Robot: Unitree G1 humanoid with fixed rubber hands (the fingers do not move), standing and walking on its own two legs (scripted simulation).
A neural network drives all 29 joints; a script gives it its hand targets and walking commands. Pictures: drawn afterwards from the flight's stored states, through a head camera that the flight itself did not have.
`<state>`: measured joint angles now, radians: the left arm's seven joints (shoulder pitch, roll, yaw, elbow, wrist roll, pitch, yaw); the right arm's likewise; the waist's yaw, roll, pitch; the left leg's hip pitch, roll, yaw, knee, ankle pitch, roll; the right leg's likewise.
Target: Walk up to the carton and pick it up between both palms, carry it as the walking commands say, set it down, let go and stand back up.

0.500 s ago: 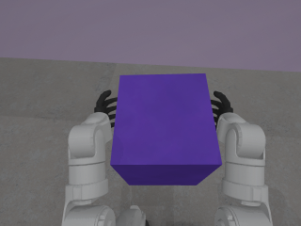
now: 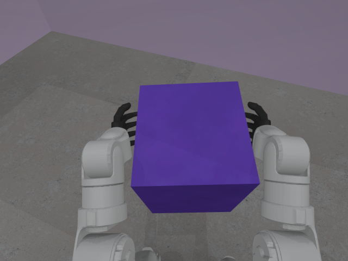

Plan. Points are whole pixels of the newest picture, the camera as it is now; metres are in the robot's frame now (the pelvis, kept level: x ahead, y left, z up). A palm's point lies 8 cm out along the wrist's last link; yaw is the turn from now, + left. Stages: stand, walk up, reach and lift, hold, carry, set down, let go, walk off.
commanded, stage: carry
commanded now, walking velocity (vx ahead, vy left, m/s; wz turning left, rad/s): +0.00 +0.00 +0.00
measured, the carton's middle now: (189, 155) +0.35 -0.02 +0.05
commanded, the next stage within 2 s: none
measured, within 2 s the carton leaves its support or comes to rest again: neither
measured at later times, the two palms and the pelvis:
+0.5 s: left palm (62, 204) +0.21 +0.20 +0.13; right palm (239, 198) +0.22 -0.09 +0.13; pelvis -0.12 +0.04 +0.00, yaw +2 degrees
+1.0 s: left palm out of the picture +0.06 +0.20 +0.12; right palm out of the picture +0.09 -0.09 +0.12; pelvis -0.24 +0.03 +0.01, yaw +3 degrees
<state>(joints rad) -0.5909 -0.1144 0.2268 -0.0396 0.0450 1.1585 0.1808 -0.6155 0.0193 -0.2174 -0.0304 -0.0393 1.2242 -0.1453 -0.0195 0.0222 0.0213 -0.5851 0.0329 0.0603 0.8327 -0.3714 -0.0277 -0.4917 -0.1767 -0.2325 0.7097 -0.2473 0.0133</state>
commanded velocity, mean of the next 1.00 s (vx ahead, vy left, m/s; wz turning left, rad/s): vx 0.00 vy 0.00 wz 0.00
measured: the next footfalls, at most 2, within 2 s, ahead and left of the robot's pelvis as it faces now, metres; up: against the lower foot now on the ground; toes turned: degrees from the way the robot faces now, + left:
left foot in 0.02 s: +0.11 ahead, +0.12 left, +0.00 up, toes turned +6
right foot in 0.26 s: -0.04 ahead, -0.06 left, +0.00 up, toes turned -4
